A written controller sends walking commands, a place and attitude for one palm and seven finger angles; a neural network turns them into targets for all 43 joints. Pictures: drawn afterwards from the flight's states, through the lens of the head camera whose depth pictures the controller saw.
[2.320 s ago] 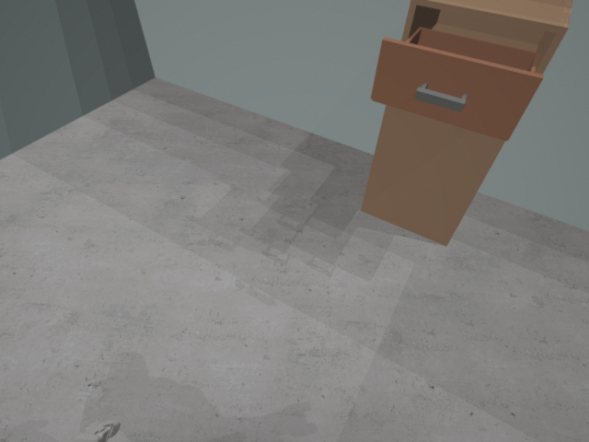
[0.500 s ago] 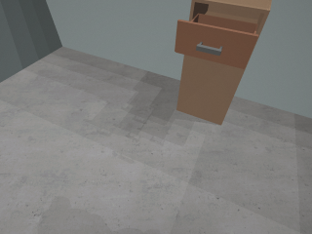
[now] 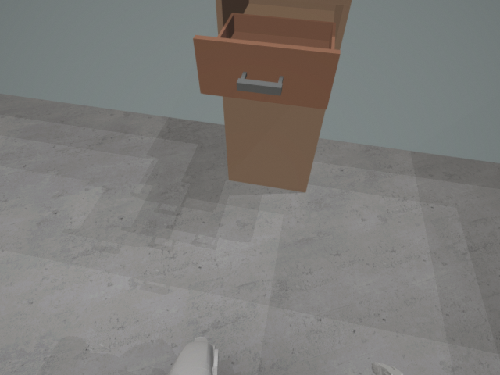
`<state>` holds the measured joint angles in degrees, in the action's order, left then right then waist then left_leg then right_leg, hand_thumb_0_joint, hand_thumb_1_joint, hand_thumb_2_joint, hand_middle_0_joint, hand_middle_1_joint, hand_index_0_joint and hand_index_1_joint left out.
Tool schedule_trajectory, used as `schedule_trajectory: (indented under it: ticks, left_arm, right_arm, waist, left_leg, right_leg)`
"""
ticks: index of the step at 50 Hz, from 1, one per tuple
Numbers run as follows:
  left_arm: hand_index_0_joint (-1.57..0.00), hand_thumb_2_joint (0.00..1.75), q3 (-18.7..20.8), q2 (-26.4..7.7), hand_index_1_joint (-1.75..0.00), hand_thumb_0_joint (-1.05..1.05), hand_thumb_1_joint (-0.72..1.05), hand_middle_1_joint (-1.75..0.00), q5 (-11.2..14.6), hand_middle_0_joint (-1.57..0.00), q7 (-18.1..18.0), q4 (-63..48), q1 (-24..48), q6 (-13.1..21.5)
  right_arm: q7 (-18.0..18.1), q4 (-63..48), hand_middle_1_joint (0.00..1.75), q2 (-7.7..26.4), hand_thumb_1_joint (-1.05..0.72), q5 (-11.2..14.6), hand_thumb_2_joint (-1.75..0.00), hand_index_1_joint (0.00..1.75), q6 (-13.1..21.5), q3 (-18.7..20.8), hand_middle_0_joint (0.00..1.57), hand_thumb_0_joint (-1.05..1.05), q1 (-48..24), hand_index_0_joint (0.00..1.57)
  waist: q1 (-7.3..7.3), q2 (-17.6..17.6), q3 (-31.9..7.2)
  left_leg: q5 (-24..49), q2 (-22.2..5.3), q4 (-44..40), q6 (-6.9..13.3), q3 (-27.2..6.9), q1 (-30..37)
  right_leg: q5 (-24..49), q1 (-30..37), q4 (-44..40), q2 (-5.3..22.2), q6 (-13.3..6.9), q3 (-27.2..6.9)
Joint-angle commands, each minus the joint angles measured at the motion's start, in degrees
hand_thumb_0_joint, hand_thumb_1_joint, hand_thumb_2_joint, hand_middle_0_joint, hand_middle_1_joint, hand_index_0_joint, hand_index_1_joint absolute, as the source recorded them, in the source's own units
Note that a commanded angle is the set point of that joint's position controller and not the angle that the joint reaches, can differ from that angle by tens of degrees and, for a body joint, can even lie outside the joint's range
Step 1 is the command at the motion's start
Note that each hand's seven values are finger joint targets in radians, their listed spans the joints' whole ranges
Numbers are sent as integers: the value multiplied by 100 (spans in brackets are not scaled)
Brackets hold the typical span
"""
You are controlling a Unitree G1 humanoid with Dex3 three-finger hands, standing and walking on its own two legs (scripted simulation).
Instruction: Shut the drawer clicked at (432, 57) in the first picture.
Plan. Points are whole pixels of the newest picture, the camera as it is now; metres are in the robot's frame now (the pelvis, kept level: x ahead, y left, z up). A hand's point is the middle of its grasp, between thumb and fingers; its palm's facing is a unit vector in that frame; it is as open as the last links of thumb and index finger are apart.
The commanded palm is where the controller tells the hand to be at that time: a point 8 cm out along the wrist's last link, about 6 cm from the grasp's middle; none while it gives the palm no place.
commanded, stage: walk to a spot facing it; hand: left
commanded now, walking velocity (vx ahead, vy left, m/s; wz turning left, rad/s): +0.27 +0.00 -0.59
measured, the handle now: (260, 82) +0.78 +0.05 +0.04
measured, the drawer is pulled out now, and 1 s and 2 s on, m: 0.29 0.29 0.29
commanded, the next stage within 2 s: turn to face it in 0.74 s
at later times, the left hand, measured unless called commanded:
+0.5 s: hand (164, 273) +0.33 +0.23 -0.16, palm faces -0.30 -0.93 -0.22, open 7.4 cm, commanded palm none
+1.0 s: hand (201, 257) +0.38 +0.16 -0.18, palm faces -0.49 -0.85 -0.19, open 7.4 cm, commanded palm none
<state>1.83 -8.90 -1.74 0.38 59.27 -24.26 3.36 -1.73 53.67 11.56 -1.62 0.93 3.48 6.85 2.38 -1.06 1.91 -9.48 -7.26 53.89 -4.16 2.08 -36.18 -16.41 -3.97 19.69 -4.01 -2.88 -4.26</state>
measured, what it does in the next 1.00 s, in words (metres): walks ahead, turning right: left foot, then right foot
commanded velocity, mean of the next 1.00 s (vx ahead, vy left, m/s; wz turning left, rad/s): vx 0.02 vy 0.00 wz -0.37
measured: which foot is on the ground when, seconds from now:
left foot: up 0.00-0.12, down 0.14-0.64, up 0.66-1.00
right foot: down 0.00-0.14, up 0.16-0.62, down 0.64-1.00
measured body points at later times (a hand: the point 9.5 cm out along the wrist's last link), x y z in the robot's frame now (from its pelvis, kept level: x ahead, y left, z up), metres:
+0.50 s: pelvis +0.15 +0.07 +0.00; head +0.19 +0.07 +0.44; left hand +0.34 +0.28 -0.14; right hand +0.08 -0.18 -0.15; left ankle +0.16 +0.16 -0.74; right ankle +0.16 -0.08 -0.68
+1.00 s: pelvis +0.21 +0.05 -0.01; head +0.24 +0.05 +0.43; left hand +0.41 +0.20 -0.17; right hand +0.15 -0.22 -0.14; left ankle +0.27 +0.14 -0.73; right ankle +0.16 -0.07 -0.74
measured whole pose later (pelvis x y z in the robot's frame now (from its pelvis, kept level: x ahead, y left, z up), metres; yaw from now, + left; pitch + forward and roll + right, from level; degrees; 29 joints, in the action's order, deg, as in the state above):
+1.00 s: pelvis +0.21 +0.05 -0.01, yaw -31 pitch +0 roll -2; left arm 2.7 -11.2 -1.7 -0.8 53.4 -9.7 -1.6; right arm 0.9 53.3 11.5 -1.1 -0.9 2.3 9.7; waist -0.8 0.0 2.7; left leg -19.7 -4.5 41.4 -3.2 3.1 -20.1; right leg -14.2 -16.5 30.8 -2.2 -0.6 1.2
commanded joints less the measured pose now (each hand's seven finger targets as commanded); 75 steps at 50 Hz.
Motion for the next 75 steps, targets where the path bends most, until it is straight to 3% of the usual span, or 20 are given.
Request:
schedule_trajectory:
  ticks: [1,3,5,6,7,8,11,14,28,30,31,32,34,39,46,49,52,54,59,75]
  left_arm:
    - [-20,90,326,-1186,-30,0,90,-30,5,-20,-142,-297,-184,72]
    - [-20,90,374,-1251,-30,0,90,-30,8,-20,-150,-332,-63,33]
    - [-20,90,437,-1278,-30,0,90,-30,60,-20,-130,-420,248,21]
    - [-20,90,438,-1009,-30,0,90,-30,133,-20,-82,-473,80,-3]
    - [-20,90,368,-680,-30,0,90,-30,176,-20,-7,-537,-185,-3]
    - [-20,90,383,-837,-30,0,90,-30,126,-20,-30,-581,50,-20]
    - [-20,90,400,-754,-30,0,90,-30,42,-20,73,-625,614,-138]
    - [-20,90,362,-520,-30,0,90,-30,32,-20,149,-616,455,-396]
    - [-20,90,312,-612,-30,0,90,-30,26,-20,150,-1304,1931,-526]
    - [-20,90,354,-848,-30,0,90,-30,17,-20,108,-1182,1370,-411]
    - [-20,90,459,-1389,-30,0,90,-30,-28,-20,40,-1034,814,-314]
    - [-20,90,610,-2046,-30,0,90,-30,46,-20,-51,-925,326,-289]
    - [-20,90,585,-1760,-30,0,90,-30,145,-20,-188,-949,602,-367]
    - [-20,90,454,-1370,-30,0,90,-30,82,-20,-181,-1231,1703,-380]
    - [-20,90,400,-1232,-30,0,90,-30,-12,-20,-178,-1051,1393,-401]
    - [-20,90,258,-1005,-30,0,90,-30,63,-20,-213,-815,1410,-367]
    - [-20,90,125,-512,-30,0,90,-30,142,-20,-185,-708,1017,-431]
    - [-20,90,156,-699,-30,0,90,-30,74,-20,-207,-641,1207,-484]
    - [-20,90,266,-748,-30,0,90,-30,91,-20,-140,-548,1422,-473]
    - [-20,90,275,-740,-30,0,90,-30,163,-20,-224,-741,1325,-528]
  right_arm:
    - [36,-730,30,334,-90,72,-90,30,221,29,20,0,-680,20]
    - [74,-696,30,366,-90,102,-90,30,281,37,20,0,-482,20]
    - [203,-300,30,676,-90,81,-90,30,338,119,20,0,859,20]
    - [293,-76,30,1279,-90,9,-90,30,359,246,20,0,1675,20]
    - [312,8,30,1763,-90,3,-90,30,354,311,20,0,2143,20]
    - [315,-68,30,1574,-90,37,-90,30,256,206,20,0,1925,20]
    - [343,-204,30,736,-90,22,-90,30,335,-11,20,0,1018,20]
    - [378,-142,30,516,-90,45,-90,30,339,-77,20,0,836,20]
    - [289,11,30,1061,-90,-18,-90,30,52,185,20,0,1225,20]
    - [252,-37,30,1088,-90,13,-90,30,12,195,20,0,1226,20]
    - [188,-145,30,899,-90,80,-90,30,-15,158,20,0,1340,20]
    - [182,-461,30,530,-90,79,-90,30,-36,45,20,0,1105,20]
    - [300,-499,30,642,-90,126,-90,30,-141,70,20,0,790,20]
    - [287,-279,30,546,-90,44,-90,30,-297,78,20,0,913,20]
    - [289,-263,30,294,-90,76,-90,30,-210,-44,20,0,795,20]
    - [282,26,30,202,-90,96,-90,30,-92,-134,20,0,1200,20]
    - [271,-68,30,1014,-90,15,-90,30,-31,-63,20,0,767,20]
    - [370,2,30,974,-90,0,-90,30,-32,-80,20,0,735,20]
    - [405,92,30,818,-90,61,-90,30,-72,-25,20,0,992,20]
    - [275,-107,30,1121,-90,-2,-90,30,-270,256,20,0,811,20]
  waist:
    - [87,804,176]
    - [18,913,39]
    - [-590,565,-482]
    - [-833,-477,-1200]
    - [-778,-1996,-1710]
    - [-749,-1345,-1447]
    - [-331,-735,-192]
    - [-74,-809,-85]
    - [-471,-746,-84]
    - [-119,-316,-484]
    - [130,840,-1005]
    - [265,2015,-1278]
    - [152,1226,-1170]
    - [-396,720,-530]
    - [-257,859,-775]
    - [-443,822,-849]
    - [-122,-1387,-284]
    - [-196,-1819,151]
    - [-282,-573,-197]
    - [-323,-810,-603]
  left_leg:
    - [-262,184,-1123,109,65,119]
    - [-434,354,-1707,205,139,929]
    - [33,465,-2669,294,139,2975]
    - [277,-603,-2838,512,-851,4479]
    - [1273,-2245,-3211,1040,-2777,5251]
    - [1389,-2394,-3465,1351,-2881,4591]
    - [2206,-1724,-3522,1163,-1146,2960]
    - [2597,-1196,-3534,920,116,2313]
    - [1924,-1565,-2949,978,1013,3000]
    - [2125,-1396,-1698,612,1332,2754]
    - [900,-1022,-215,256,1625,1544]
    - [-2674,18,1453,-110,1272,86]
    - [-2397,-250,1804,5,141,105]
    - [-1313,-87,1174,-116,56,701]
    - [-1417,366,-672,111,207,1445]
    - [-284,432,-2503,210,130,2527]
    - [1282,-1212,-3761,1091,-1993,2282]
    - [1675,-1118,-4087,1335,-2221,2066]
    - [2891,-617,-3567,1330,-1490,3146]
    - [767,-323,-3621,1393,-2605,2375]
  right_leg:
    - [2228,99,-315,1505,-750,-1214]
    - [2772,-43,51,1480,-679,-1288]
    - [2838,-821,1349,996,-397,-953]
    - [1447,-1660,2791,421,-123,-443]
    - [-1786,-2915,4691,-159,203,241]
    - [-1753,-3020,5468,195,162,-92]
    - [-791,-3098,5855,739,342,182]
    - [-333,-2636,5440,773,435,470]
    - [-362,-2001,2156,744,404,1088]
    - [343,-869,1105,622,240,1102]
    - [1639,596,621,1485,-144,-42]
    - [4582,1208,475,2876,-906,-2139]
    - [4349,767,490,2530,-1054,-1264]
    - [2934,-759,148,1710,-676,-521]
    - [2244,-668,176,1580,-754,-648]
    - [1548,-778,447,1336,-339,-176]
    - [-847,-1482,1622,574,440,661]
    - [-1434,-1815,2766,592,489,422]
    - [-780,-2515,3917,653,578,383]
    - [-673,-1216,1907,361,517,332]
